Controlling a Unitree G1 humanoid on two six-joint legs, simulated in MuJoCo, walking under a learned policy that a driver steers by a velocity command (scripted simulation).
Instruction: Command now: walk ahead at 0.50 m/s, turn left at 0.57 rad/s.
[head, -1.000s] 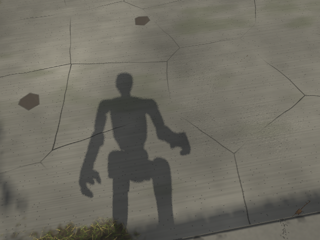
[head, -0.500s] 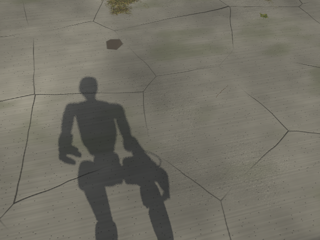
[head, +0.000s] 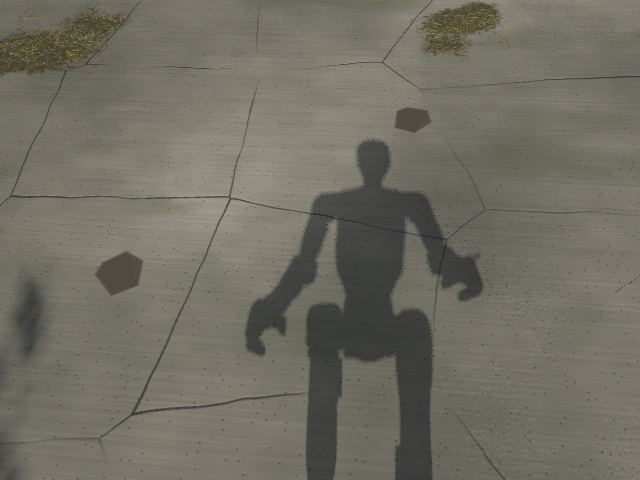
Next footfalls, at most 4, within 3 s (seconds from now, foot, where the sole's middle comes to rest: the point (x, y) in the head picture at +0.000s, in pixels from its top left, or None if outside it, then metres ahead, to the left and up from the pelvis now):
0.20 left None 0.24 0.05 -0.91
0.58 right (396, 472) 0.54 -0.09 -0.91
1.14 left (293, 374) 0.78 0.16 -0.91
1.68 right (353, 281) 1.07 0.01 -0.91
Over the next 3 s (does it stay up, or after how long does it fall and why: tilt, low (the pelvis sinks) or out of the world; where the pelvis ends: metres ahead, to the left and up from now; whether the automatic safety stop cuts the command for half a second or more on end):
stays up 1.59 -0.09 -0.12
